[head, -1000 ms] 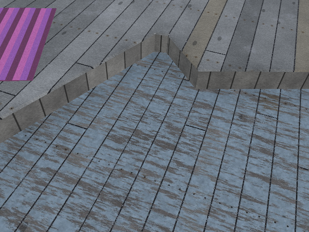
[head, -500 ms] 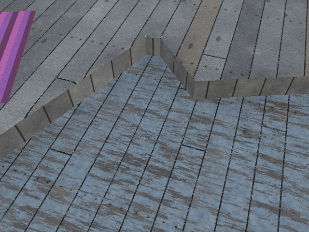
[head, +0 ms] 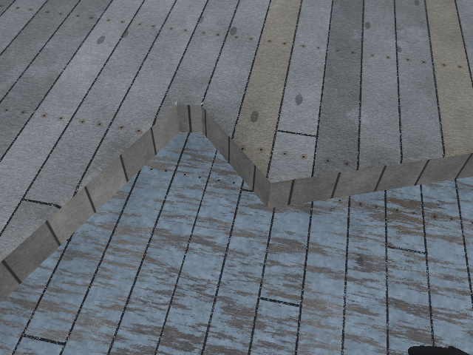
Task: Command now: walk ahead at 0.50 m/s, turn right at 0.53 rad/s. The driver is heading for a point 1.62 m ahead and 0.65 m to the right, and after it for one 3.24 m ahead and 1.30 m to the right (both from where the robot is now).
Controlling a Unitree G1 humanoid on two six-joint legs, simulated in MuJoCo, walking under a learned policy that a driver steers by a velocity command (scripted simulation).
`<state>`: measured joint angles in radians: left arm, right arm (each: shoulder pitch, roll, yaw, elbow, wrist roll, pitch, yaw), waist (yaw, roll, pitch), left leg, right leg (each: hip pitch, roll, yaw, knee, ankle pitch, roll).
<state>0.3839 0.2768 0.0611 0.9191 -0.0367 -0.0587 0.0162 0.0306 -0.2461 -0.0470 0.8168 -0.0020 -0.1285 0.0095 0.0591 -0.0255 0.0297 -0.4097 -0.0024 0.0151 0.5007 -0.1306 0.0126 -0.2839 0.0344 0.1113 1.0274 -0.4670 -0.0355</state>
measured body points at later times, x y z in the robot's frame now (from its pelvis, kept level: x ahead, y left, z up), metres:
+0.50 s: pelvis +0.26 -0.07 -0.02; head +0.30 -0.09 +0.43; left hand +0.53 +0.12 -0.10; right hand +0.20 -0.36 -0.15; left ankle +0.12 +0.12 -0.66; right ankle +0.32 -0.16 -0.73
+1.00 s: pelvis +0.54 -0.14 -0.01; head +0.56 -0.15 +0.44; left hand +0.74 +0.08 -0.12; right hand +0.58 -0.46 -0.09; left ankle +0.67 -0.09 -0.73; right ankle +0.35 -0.17 -0.68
